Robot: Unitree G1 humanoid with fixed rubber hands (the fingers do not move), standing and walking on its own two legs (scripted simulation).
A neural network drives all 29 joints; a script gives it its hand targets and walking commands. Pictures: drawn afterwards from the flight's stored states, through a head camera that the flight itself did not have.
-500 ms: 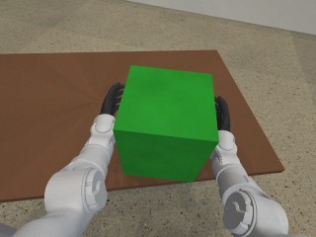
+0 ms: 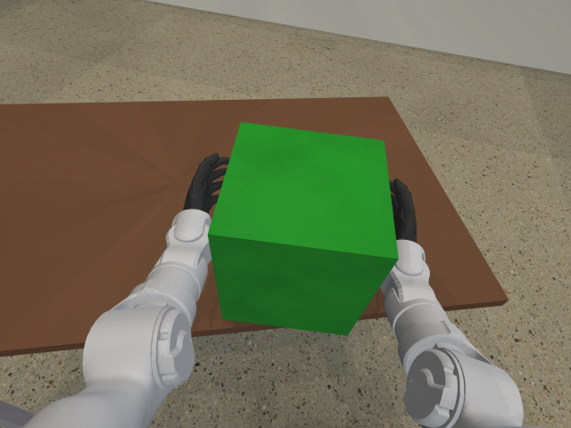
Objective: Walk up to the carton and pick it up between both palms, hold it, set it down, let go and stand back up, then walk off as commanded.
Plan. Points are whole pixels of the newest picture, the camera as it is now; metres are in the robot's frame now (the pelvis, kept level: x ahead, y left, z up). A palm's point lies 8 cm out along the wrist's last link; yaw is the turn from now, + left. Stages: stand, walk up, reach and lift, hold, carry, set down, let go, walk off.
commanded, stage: reach and lift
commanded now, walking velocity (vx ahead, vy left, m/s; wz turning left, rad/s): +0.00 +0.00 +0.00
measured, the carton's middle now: (297, 235) +0.40 -0.02 +0.04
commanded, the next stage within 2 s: hold in 1.94 s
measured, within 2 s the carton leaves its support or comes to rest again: neither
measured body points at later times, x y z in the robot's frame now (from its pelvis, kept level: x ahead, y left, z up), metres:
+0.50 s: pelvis -0.01 +0.00 +0.00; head -0.02 +0.02 +0.45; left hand +0.44 +0.12 +0.14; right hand +0.40 -0.18 +0.13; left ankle +0.04 +0.09 -0.74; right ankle +0.01 -0.16 -0.74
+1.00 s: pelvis -0.01 -0.01 +0.00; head -0.05 +0.01 +0.45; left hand +0.41 +0.13 +0.20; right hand +0.39 -0.17 +0.16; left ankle +0.04 +0.09 -0.74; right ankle +0.01 -0.16 -0.74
